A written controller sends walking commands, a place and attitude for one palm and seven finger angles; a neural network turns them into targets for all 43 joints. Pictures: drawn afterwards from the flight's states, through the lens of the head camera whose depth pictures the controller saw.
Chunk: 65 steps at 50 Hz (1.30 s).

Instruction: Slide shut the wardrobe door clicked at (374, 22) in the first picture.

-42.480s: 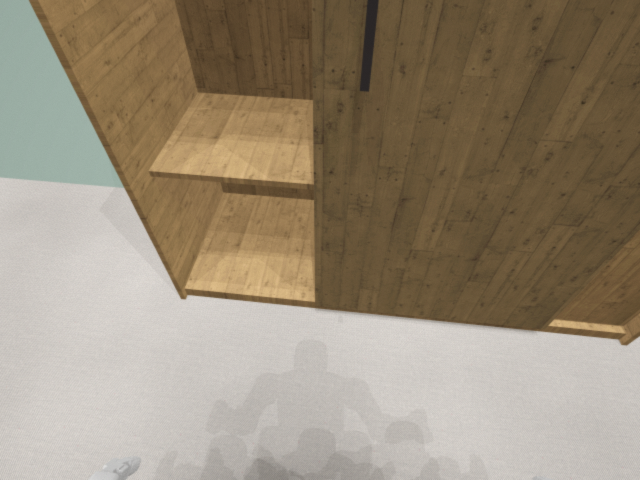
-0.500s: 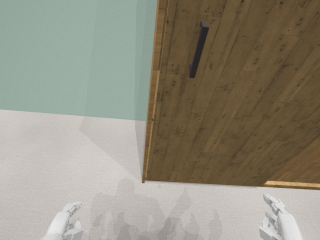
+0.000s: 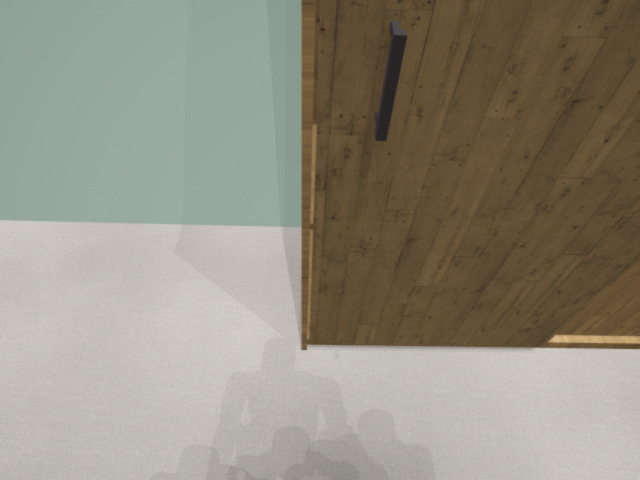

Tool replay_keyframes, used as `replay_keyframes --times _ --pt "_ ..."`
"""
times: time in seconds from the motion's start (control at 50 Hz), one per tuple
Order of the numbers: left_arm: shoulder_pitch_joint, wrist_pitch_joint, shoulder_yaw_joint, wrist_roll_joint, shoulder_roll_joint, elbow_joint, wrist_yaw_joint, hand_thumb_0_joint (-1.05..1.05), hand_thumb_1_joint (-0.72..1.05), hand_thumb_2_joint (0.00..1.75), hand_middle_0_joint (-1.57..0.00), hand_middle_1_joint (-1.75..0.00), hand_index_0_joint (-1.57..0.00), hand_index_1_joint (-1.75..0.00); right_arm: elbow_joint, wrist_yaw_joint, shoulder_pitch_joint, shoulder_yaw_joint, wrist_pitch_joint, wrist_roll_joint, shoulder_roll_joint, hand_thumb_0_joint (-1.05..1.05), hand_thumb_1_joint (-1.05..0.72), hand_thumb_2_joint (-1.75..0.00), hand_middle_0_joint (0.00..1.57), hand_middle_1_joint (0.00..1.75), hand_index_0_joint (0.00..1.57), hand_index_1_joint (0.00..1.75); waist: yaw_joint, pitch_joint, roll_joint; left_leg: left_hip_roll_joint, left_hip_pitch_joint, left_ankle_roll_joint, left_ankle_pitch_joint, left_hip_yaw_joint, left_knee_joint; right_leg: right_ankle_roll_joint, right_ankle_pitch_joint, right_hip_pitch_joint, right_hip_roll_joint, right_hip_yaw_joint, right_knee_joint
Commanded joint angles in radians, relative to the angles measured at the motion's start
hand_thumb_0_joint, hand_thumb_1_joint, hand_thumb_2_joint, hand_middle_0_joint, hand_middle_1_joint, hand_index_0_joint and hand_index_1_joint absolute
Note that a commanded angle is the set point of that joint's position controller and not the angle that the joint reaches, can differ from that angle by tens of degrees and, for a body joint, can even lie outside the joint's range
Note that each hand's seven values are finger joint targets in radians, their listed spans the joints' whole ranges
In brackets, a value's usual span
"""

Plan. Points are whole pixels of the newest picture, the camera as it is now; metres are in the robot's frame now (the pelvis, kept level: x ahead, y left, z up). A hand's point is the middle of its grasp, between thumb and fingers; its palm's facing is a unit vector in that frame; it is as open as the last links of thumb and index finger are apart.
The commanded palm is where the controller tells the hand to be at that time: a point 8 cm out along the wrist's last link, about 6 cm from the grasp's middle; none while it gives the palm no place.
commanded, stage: let the arm hang, fingers relaxed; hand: right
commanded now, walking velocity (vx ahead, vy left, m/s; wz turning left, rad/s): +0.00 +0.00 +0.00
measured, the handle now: (387, 84) +0.60 -0.05 +0.20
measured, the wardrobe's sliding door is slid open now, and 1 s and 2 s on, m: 0.00 0.00 0.00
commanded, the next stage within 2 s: look to check the result in 0.44 s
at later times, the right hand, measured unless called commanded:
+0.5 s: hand out of the picture +0.02 -0.16 -0.17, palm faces +0.01 +0.98 -0.19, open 7.3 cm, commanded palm none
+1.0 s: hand out of the picture +0.05 -0.16 -0.17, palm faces +0.01 +0.98 -0.20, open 7.4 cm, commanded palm none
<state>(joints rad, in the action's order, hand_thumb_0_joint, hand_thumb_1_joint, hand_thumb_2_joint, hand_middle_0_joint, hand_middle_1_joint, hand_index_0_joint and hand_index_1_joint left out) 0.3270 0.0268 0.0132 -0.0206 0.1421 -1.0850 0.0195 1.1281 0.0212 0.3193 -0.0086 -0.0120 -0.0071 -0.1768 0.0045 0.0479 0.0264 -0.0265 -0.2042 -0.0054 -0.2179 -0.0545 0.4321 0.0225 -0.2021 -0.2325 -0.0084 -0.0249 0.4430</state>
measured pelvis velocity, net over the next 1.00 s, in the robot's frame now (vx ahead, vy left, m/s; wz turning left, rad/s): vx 0.04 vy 0.02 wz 0.01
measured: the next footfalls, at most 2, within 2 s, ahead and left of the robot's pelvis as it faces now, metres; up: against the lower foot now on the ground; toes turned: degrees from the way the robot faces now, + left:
none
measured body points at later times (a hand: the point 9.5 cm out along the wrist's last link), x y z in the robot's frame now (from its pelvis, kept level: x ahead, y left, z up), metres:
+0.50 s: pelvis +0.02 +0.01 +0.00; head +0.04 +0.01 +0.45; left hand +0.00 +0.22 -0.16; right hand +0.02 -0.22 -0.16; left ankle +0.01 +0.12 -0.74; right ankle +0.02 -0.10 -0.74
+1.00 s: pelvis +0.04 +0.02 +0.00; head +0.06 +0.02 +0.45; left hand +0.04 +0.24 -0.16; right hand +0.05 -0.21 -0.16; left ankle +0.01 +0.12 -0.74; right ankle +0.02 -0.10 -0.74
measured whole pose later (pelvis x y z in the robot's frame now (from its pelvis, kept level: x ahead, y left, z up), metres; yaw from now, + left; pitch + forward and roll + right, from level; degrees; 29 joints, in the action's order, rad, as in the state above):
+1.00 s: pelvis +0.04 +0.02 +0.00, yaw +1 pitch +0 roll +0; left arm 0.23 0.01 0.01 -0.02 0.16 -1.14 0.03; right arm 1.15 0.03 0.22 -0.01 0.01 -0.01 -0.16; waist 0.01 0.05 0.01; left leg -0.01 -0.13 0.01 -0.25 -0.05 0.39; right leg 0.00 -0.23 -0.15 0.01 -0.03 0.38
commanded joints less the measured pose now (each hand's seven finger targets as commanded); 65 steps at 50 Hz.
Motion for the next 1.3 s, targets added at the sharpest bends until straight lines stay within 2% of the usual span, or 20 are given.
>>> replay_keyframes --times 0.0,0.06,0.2,0.24,0.32,0.46,0.68,0.7,0.72,0.8,0.88,0.92,1.04,1.08,1.12,1.16,1.2,1.28 --pt "0.043 -0.025 -0.024 -0.002 0.104 0.021 0.013 0.0 0.9 0.9 -0.2 -0.3 -0.2 -0.3 -0.024 0.009 0.023 -0.014 0.019 -0.001 -0.076 0.0 -0.9 -0.9 0.2 0.3 0.2 0.3 -0.003 0.023 -0.021 -0.063 -0.021 0.043 -0.03 0.085 -0.094 0.017 -0.03 -0.014 0.096 0.107 -0.126" --pt "0.044 -0.025 -0.024 -0.004 0.087 0.007 0.014 0.0 0.9 0.9 -0.2 -0.3 -0.2 -0.3 -0.017 0.01 0.015 -0.017 0.018 -0.003 -0.067 0.0 -0.9 -0.9 0.2 0.3 0.2 0.3 -0.002 0.049 -0.03 -0.064 -0.019 0.04 -0.027 0.087 -0.094 0.015 -0.044 -0.033 0.093 0.104 -0.139" --pt "0.036 -0.028 -0.028 -0.004 0.08 -0.003 0.014 0.0 0.9 0.9 -0.2 -0.3 -0.2 -0.3 -0.016 0.013 0.008 -0.019 0.021 -0.004 -0.059 0.0 -0.9 -0.9 0.2 0.3 0.2 0.3 -0.004 0.05 -0.029 -0.064 -0.024 0.039 -0.027 0.091 -0.096 0.011 -0.031 -0.022 0.088 0.097 -0.135" --pt "0.032 -0.03 -0.026 -0.006 0.073 -0.007 0.015 0.0 0.9 0.9 -0.2 -0.3 -0.2 -0.3 -0.013 0.012 0.0 -0.021 0.021 -0.003 -0.058 0.0 -0.9 -0.9 0.2 0.3 0.2 0.3 -0.003 0.038 0.008 -0.066 -0.01 0.039 -0.005 0.095 -0.092 0.011 -0.017 -0.02 0.09 0.094 -0.14" --pt "0.024 -0.031 -0.027 -0.004 0.079 -0.008 0.015 0.0 0.9 0.9 -0.2 -0.3 -0.2 -0.3 -0.014 0.011 -0.008 -0.022 0.024 -0.003 -0.065 0.0 -0.9 -0.9 0.2 0.3 0.2 0.3 -0.002 0.034 -0.006 -0.071 -0.003 0.038 0.002 0.095 -0.101 0.006 0.009 -0.009 0.088 0.087 -0.129" --pt "0.01 -0.037 -0.027 -0.002 0.092 -0.013 0.018 0.0 0.9 0.9 -0.2 -0.3 -0.2 -0.3 -0.011 0.012 -0.015 -0.022 0.03 -0.001 -0.065 0.0 -0.9 -0.9 0.2 0.3 0.2 0.3 0.001 -0.017 -0.023 -0.075 0.023 0.038 0.087 0.094 -0.093 0.006 0.121 0.053 0.097 0.084 -0.108" --pt "-0.015 -0.036 -0.026 -0.002 0.103 -0.023 0.021 0.0 0.9 0.9 -0.2 -0.3 -0.2 -0.3 -0.001 0.013 -0.024 -0.021 0.03 -0.001 -0.07 0.0 -0.9 -0.9 0.2 0.3 0.2 0.3 0.002 0.003 -0.01 -0.077 0.031 0.038 0.107 0.094 -0.105 0.002 0.143 0.071 0.103 0.078 -0.115" --pt "-0.019 -0.034 -0.026 -0.001 0.106 -0.019 0.021 0.0 0.9 0.9 -0.2 -0.3 -0.2 -0.3 -0.002 0.014 -0.021 -0.02 0.029 -0.002 -0.072 0.0 -0.9 -0.9 0.2 0.3 0.2 0.3 0.0 0.014 -0.028 -0.073 0.02 0.037 0.094 0.092 -0.111 0.002 0.135 0.072 0.103 0.08 -0.112" --pt "-0.023 -0.035 -0.026 -0.002 0.105 -0.023 0.021 0.0 0.9 0.9 -0.2 -0.3 -0.2 -0.3 0.0 0.013 -0.024 -0.02 0.029 -0.002 -0.071 0.0 -0.9 -0.9 0.2 0.3 0.2 0.3 0.002 0.012 -0.016 -0.077 0.022 0.037 0.105 0.095 -0.11 0.002 0.142 0.075 0.103 0.078 -0.114" --pt "-0.028 -0.035 -0.028 0.0 0.116 -0.021 0.021 0.0 0.9 0.9 -0.2 -0.3 -0.2 -0.3 -0.003 0.013 -0.026 -0.022 0.033 -0.002 -0.083 0.0 -0.9 -0.9 0.2 0.3 0.2 0.3 0.001 -0.011 -0.04 -0.078 0.043 0.039 0.148 0.093 -0.109 0.001 0.166 0.091 0.102 0.074 -0.105" --pt "-0.034 -0.037 -0.027 -0.002 0.121 -0.026 0.022 0.0 0.9 0.9 -0.2 -0.3 -0.2 -0.3 -0.005 0.012 -0.039 -0.023 0.035 0.0 -0.09 0.0 -0.9 -0.9 0.2 0.3 0.2 0.3 0.003 -0.026 -0.023 -0.083 0.061 0.042 0.192 0.095 -0.105 -0.002 0.188 0.098 0.103 0.071 -0.104" --pt "-0.042 -0.035 -0.027 -0.002 0.119 -0.026 0.022 0.0 0.9 0.9 -0.2 -0.3 -0.2 -0.3 -0.007 0.012 -0.044 -0.023 0.034 0.0 -0.09 0.0 -0.9 -0.9 0.2 0.3 0.2 0.3 0.003 -0.003 -0.024 -0.082 0.05 0.042 0.182 0.096 -0.11 -0.004 0.178 0.092 0.104 0.071 -0.108" --pt "-0.049 -0.036 -0.029 -0.002 0.128 -0.028 0.022 0.0 0.9 0.9 -0.2 -0.3 -0.2 -0.3 -0.009 0.011 -0.052 -0.025 0.036 0.0 -0.1 0.0 -0.9 -0.9 0.2 0.3 0.2 0.3 0.002 -0.015 -0.032 -0.085 0.068 0.043 0.211 0.095 -0.111 -0.005 0.193 0.1 0.105 0.071 -0.108" --pt "-0.052 -0.039 -0.03 -0.002 0.137 -0.026 0.024 0.0 0.9 0.9 -0.2 -0.3 -0.2 -0.3 -0.01 0.011 -0.052 -0.027 0.04 0.001 -0.109 0.0 -0.9 -0.9 0.2 0.3 0.2 0.3 0.003 -0.054 -0.02 -0.088 0.092 0.046 0.27 0.096 -0.102 -0.004 0.231 0.121 0.107 0.069 -0.098" --pt "-0.054 -0.04 -0.031 -0.001 0.139 -0.025 0.024 0.0 0.9 0.9 -0.2 -0.3 -0.2 -0.3 -0.015 0.012 -0.058 -0.028 0.04 0.001 -0.114 0.0 -0.9 -0.9 0.2 0.3 0.2 0.3 0.004 -0.059 -0.02 -0.089 0.099 0.047 0.298 0.093 -0.098 -0.005 0.25 0.125 0.109 0.068 -0.095" --pt "-0.058 -0.04 -0.032 -0.001 0.144 -0.026 0.025 0.0 0.9 0.9 -0.2 -0.3 -0.2 -0.3 -0.016 0.012 -0.061 -0.03 0.04 0.001 -0.117 0.0 -0.9 -0.9 0.2 0.3 0.2 0.3 0.002 -0.057 -0.019 -0.09 0.101 0.047 0.303 0.09 -0.097 -0.006 0.253 0.129 0.111 0.065 -0.098" --pt "-0.068 -0.038 -0.032 0.0 0.147 -0.025 0.025 0.0 0.9 0.9 -0.2 -0.3 -0.2 -0.3 -0.017 0.012 -0.061 -0.03 0.039 0.0 -0.12 0.0 -0.9 -0.9 0.2 0.3 0.2 0.3 0.0 -0.018 -0.034 -0.086 0.081 0.047 0.279 0.091 -0.111 -0.006 0.232 0.12 0.111 0.067 -0.104" --pt "-0.071 -0.039 -0.033 -0.002 0.156 -0.025 0.025 0.0 0.9 0.9 -0.2 -0.3 -0.2 -0.3 -0.017 0.011 -0.07 -0.029 0.04 0.002 -0.127 0.0 -0.9 -0.9 0.2 0.3 0.2 0.3 0.003 -0.031 -0.031 -0.09 0.094 0.047 0.293 0.095 -0.11 -0.007 0.233 0.129 0.112 0.065 -0.109"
